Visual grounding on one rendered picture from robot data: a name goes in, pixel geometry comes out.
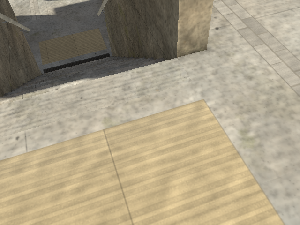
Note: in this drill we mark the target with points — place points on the stairs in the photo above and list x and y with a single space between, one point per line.
82 73

